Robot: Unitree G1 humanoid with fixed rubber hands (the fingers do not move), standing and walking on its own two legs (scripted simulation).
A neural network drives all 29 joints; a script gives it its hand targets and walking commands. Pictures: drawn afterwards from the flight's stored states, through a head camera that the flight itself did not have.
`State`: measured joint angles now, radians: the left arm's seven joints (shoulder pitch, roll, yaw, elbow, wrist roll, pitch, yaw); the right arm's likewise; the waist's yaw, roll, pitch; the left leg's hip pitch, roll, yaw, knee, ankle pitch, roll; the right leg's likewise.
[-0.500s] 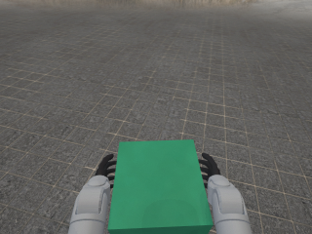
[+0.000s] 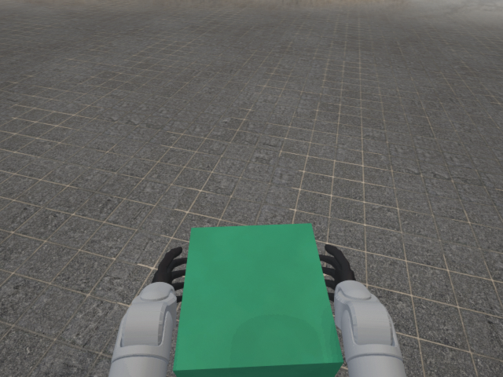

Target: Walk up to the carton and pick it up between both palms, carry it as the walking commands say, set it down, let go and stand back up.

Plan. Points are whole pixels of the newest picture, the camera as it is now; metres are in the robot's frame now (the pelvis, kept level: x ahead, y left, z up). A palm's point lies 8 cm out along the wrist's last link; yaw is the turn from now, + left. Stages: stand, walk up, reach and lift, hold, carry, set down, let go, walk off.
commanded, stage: carry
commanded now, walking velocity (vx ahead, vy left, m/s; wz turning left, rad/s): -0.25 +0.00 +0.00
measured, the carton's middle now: (254, 320) +0.26 +0.00 -0.03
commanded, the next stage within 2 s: none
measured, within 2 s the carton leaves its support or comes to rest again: neither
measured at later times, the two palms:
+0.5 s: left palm (145, 369) +0.15 +0.14 +0.06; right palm (377, 369) +0.15 -0.15 +0.06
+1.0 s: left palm out of the picture -0.04 +0.13 +0.08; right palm out of the picture -0.04 -0.16 +0.08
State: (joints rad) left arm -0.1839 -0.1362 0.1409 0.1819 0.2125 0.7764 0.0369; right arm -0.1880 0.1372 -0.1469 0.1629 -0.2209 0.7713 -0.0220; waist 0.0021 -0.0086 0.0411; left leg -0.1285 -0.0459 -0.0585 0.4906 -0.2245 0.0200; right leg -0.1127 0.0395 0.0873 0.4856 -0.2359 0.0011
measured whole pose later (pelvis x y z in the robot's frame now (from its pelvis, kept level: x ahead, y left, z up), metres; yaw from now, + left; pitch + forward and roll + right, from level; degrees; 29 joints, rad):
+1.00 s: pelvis -0.27 -0.02 -0.02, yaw -1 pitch +2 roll -2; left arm -0.04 -0.13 0.04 -0.47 0.03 1.25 0.17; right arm -0.02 0.13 -0.04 -0.48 -0.05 1.22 -0.15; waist 0.02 0.00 -0.14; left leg -0.56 0.05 0.11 0.55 -0.04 0.06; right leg -0.30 0.01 -0.06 0.69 -0.45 0.01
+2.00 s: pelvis -0.69 -0.02 -0.02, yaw -1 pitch +2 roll +1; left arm 0.00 -0.13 0.03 -0.48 0.04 1.21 0.16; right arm -0.01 0.13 -0.03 -0.49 -0.04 1.20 -0.16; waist -0.02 -0.07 -0.08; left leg -0.38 -0.01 0.08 0.69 -0.33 0.03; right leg -0.54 -0.04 -0.05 0.67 -0.22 -0.01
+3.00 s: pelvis -1.10 -0.04 -0.01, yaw -3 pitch +2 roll -2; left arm -0.01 -0.13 0.01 -0.49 0.02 1.22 0.16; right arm 0.03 0.13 -0.03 -0.55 -0.05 1.21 -0.16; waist 0.02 0.05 -0.04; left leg -0.57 0.06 0.05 0.67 -0.27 -0.01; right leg -0.32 0.04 -0.06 0.60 -0.32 -0.03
